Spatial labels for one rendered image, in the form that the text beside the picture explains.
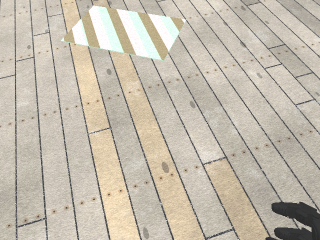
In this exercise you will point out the right robot hand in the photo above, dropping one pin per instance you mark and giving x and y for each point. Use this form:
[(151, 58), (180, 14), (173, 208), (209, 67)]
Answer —
[(304, 214)]

